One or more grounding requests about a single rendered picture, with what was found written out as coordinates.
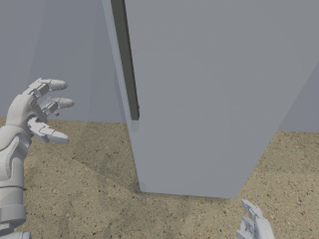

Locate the handle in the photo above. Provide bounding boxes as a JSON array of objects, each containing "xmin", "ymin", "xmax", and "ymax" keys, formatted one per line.
[{"xmin": 111, "ymin": 0, "xmax": 140, "ymax": 120}]

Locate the left robot hand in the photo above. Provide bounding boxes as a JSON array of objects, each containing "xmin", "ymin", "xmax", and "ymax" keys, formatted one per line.
[{"xmin": 5, "ymin": 78, "xmax": 75, "ymax": 144}]

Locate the robot left forearm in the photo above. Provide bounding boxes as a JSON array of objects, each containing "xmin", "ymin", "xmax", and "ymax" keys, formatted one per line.
[{"xmin": 0, "ymin": 125, "xmax": 32, "ymax": 237}]

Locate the right robot hand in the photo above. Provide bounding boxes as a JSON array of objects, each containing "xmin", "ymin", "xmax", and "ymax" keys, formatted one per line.
[{"xmin": 236, "ymin": 199, "xmax": 276, "ymax": 239}]

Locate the fridge door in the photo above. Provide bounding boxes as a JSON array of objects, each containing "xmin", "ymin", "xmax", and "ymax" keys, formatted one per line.
[{"xmin": 104, "ymin": 0, "xmax": 319, "ymax": 199}]

